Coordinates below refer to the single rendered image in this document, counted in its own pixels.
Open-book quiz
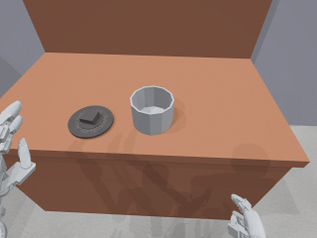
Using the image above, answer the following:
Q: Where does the robot left hand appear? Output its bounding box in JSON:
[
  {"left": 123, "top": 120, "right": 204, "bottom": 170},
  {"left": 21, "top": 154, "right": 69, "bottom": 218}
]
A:
[{"left": 0, "top": 100, "right": 36, "bottom": 204}]

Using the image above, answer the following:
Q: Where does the knob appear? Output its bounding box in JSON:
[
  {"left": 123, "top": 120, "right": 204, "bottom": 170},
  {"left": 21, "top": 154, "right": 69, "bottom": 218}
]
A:
[{"left": 79, "top": 109, "right": 100, "bottom": 124}]

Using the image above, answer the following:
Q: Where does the lid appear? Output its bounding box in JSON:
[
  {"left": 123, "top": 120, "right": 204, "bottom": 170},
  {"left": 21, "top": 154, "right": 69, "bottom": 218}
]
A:
[{"left": 67, "top": 105, "right": 114, "bottom": 139}]

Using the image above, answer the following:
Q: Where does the pot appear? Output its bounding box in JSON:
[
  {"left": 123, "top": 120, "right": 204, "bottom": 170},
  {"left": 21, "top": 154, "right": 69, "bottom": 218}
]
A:
[{"left": 130, "top": 85, "right": 174, "bottom": 136}]

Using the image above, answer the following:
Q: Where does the table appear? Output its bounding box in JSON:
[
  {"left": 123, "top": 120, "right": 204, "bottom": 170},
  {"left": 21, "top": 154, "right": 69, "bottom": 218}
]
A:
[{"left": 0, "top": 0, "right": 310, "bottom": 220}]

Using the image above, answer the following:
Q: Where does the robot right hand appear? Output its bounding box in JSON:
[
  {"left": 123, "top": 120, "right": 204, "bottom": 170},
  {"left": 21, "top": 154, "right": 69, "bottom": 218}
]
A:
[{"left": 228, "top": 194, "right": 266, "bottom": 238}]

